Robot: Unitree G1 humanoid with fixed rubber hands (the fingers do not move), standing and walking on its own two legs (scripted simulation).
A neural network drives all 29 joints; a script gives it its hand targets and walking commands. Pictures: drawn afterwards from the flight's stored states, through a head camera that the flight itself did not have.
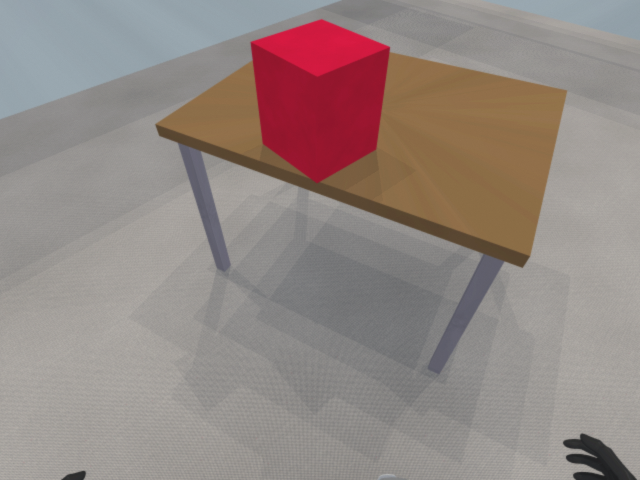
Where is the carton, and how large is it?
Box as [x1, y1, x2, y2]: [251, 19, 389, 182]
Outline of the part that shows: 321,19 251,42 263,143 316,182 375,149 389,51 388,46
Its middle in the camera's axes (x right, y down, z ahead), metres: +0.00 -0.32 +0.89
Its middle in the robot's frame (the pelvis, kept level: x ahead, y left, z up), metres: +0.89 +0.01 +0.02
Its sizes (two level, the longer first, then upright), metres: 0.210 0.200 0.250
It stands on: a table, 0.66 m high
